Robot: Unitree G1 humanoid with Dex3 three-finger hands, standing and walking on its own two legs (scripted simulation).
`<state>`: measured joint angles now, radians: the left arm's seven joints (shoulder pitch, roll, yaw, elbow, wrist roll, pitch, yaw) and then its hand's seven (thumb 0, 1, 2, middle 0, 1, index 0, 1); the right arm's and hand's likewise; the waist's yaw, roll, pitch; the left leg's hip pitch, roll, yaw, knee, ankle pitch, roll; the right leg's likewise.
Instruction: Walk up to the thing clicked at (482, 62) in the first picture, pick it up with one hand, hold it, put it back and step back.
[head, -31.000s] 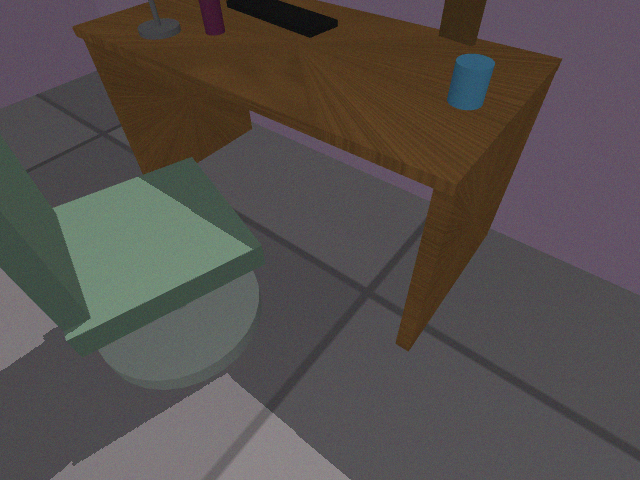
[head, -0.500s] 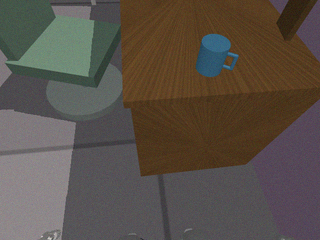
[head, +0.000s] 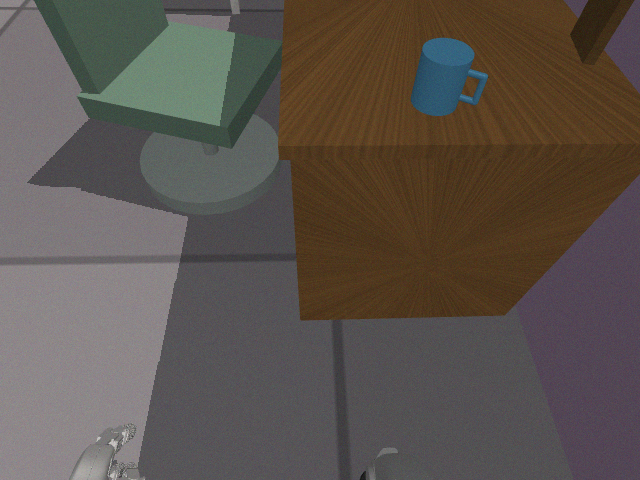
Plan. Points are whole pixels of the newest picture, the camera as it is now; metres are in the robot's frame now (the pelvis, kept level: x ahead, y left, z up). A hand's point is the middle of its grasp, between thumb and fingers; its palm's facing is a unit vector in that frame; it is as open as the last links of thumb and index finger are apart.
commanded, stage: step back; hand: right
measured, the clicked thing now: (449, 80) +0.77 -0.20 +0.04
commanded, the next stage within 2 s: none
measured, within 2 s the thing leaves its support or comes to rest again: neither
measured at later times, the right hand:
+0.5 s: hand out of the picture -0.06 -0.32 -0.14, palm faces +0.00 +0.92 -0.39, open 7.4 cm
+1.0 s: hand out of the picture -0.21 -0.33 -0.13, palm faces -0.03 +0.92 -0.40, open 7.4 cm
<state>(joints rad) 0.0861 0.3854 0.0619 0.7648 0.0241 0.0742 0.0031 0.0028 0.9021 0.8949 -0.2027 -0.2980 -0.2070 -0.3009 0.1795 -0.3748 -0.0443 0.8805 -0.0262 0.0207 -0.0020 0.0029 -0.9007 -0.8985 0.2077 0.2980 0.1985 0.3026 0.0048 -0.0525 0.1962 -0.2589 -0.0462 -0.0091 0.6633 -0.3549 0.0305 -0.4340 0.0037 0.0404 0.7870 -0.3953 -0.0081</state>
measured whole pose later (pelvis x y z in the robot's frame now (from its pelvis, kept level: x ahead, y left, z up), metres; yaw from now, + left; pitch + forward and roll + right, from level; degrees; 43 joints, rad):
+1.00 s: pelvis -0.34 -0.06 +0.00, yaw -2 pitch -2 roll -1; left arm 0.18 0.39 0.06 0.88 0.03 0.04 0.00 0.00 0.90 0.89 -0.20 -0.30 -0.21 -0.30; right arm 0.10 -0.39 -0.04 0.82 -0.03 0.05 0.01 0.00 -0.90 -0.90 0.21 0.30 0.20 0.30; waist 0.03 0.02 0.15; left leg -0.44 0.08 0.01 0.67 -0.20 -0.01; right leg -0.20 0.04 0.04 0.64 -0.41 -0.01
